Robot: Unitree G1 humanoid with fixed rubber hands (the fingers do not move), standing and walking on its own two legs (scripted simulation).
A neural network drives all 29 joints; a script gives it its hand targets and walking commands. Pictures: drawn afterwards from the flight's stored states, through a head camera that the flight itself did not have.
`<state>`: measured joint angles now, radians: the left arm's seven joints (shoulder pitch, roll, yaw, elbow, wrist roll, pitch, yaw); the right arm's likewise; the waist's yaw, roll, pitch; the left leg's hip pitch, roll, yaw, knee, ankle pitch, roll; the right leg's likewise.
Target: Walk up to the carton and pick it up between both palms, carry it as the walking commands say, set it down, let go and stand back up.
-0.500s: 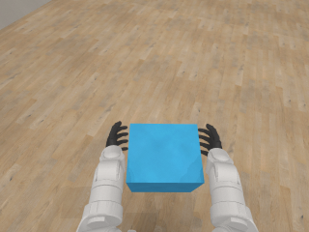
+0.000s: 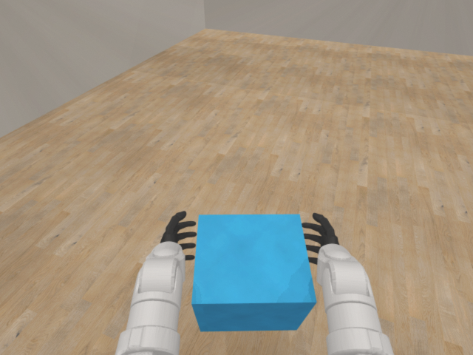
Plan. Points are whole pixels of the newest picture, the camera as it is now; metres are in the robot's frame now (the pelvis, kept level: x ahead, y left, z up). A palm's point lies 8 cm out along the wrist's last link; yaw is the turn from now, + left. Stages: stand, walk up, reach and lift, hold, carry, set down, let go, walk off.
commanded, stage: reach and lift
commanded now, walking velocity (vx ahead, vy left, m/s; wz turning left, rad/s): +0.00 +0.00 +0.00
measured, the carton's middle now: (249, 274) +0.31 -0.01 -0.03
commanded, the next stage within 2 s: hold in 1.08 s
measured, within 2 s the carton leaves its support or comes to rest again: neither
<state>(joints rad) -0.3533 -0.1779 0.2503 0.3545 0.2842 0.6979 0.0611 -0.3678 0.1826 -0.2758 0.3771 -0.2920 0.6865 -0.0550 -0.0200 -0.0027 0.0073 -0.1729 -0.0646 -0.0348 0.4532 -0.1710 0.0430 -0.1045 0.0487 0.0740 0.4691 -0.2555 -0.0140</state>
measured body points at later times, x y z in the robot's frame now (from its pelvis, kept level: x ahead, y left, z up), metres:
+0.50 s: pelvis -0.02 +0.00 +0.00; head -0.07 +0.01 +0.44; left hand +0.30 +0.14 +0.04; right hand +0.31 -0.13 +0.04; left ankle +0.05 +0.09 -0.74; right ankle +0.01 -0.11 -0.74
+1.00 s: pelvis -0.01 +0.01 +0.00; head -0.06 +0.03 +0.44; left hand +0.31 +0.14 +0.04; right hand +0.30 -0.14 +0.04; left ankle +0.05 +0.09 -0.74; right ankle +0.01 -0.11 -0.74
